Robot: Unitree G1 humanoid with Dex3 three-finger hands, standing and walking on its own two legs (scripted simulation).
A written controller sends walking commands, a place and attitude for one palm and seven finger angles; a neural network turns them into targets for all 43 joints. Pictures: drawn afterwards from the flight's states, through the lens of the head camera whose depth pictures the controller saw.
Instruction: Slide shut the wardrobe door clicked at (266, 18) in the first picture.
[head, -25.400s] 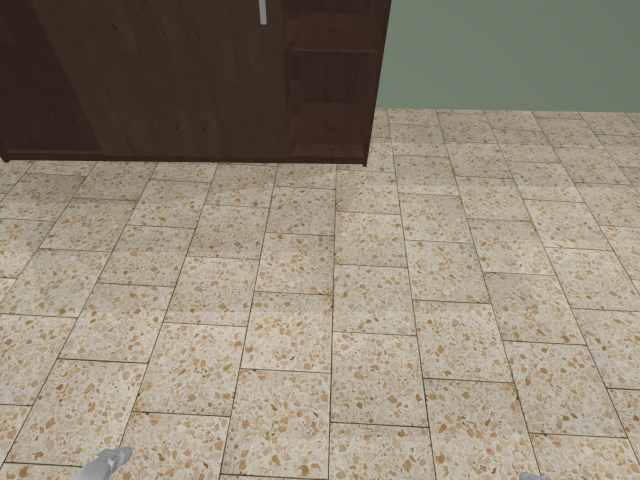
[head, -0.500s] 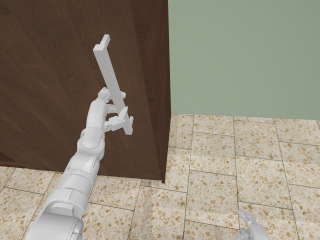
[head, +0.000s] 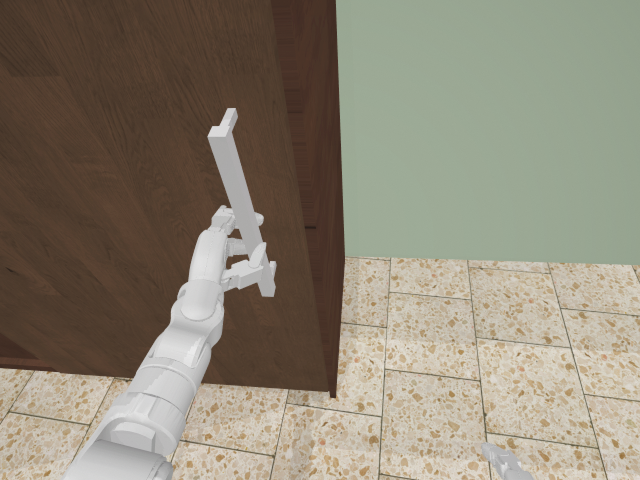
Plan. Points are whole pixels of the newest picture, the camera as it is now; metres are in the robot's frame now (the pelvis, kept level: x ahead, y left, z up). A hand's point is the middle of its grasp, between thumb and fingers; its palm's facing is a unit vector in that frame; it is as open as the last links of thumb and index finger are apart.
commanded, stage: loosen the grip on the handle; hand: left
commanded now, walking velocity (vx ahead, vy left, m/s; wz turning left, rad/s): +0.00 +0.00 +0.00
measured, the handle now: (252, 218) +0.44 +0.14 +0.08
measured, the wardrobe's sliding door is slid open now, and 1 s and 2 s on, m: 0.00 0.00 0.00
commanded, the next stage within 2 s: slip the hand off the handle in 0.62 s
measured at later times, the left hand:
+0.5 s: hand (241, 265) +0.37 +0.14 +0.06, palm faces +0.04 -0.95 -0.30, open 13.8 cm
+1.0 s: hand (213, 259) +0.39 +0.19 +0.05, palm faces +0.08 -0.95 -0.29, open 14.6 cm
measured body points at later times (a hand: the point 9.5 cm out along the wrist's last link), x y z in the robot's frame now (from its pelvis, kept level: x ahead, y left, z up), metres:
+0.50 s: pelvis -0.05 +0.00 -0.01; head -0.02 +0.00 +0.44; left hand +0.37 +0.19 +0.07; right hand +0.03 -0.27 -0.12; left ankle -0.03 +0.11 -0.74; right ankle -0.01 -0.09 -0.74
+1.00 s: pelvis -0.02 +0.02 -0.01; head +0.01 +0.02 +0.44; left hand +0.38 +0.24 +0.07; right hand +0.08 -0.23 -0.12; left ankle -0.03 +0.11 -0.74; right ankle -0.01 -0.09 -0.74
